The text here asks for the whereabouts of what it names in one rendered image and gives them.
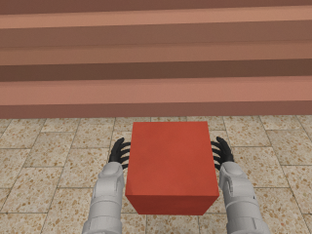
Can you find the robot right hand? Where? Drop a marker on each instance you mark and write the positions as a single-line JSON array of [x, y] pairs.
[[224, 153]]

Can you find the robot left forearm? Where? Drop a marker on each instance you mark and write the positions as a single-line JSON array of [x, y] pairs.
[[106, 203]]

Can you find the robot right forearm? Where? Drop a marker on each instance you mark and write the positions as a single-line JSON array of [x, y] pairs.
[[241, 205]]

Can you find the robot left hand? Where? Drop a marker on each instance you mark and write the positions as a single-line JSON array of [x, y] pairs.
[[116, 152]]

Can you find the carton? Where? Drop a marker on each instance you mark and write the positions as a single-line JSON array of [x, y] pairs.
[[171, 168]]

